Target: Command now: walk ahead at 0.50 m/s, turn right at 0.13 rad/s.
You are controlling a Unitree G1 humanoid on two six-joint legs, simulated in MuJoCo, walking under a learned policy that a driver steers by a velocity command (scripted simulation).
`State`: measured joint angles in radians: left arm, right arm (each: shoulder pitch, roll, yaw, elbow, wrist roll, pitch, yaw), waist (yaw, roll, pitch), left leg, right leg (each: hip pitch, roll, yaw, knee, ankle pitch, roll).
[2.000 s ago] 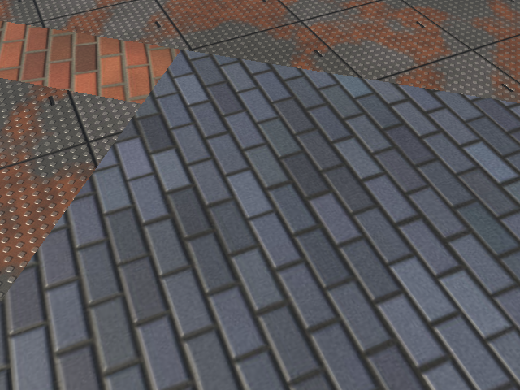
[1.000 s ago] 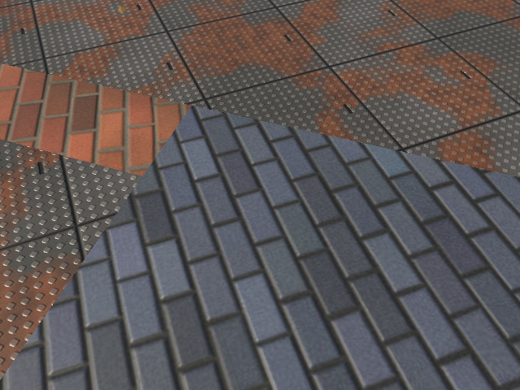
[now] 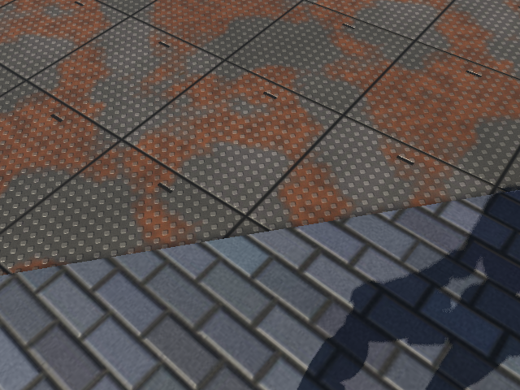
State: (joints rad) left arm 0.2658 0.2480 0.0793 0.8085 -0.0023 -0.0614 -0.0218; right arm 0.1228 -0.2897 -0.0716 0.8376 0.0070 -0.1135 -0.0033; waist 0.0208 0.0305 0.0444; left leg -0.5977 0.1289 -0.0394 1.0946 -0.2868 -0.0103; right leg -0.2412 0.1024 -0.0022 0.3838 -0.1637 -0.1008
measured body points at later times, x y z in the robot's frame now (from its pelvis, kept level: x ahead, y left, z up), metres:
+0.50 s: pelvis +0.31 +0.09 -0.01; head +0.34 +0.09 +0.44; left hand +0.32 +0.35 -0.14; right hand +0.42 -0.16 -0.14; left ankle +0.34 +0.17 -0.74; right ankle +0.21 -0.07 -0.63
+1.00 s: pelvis +0.57 +0.11 +0.00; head +0.60 +0.11 +0.45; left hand +0.62 +0.39 -0.11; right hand +0.76 -0.10 -0.12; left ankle +0.50 +0.23 -0.70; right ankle +0.67 +0.04 -0.74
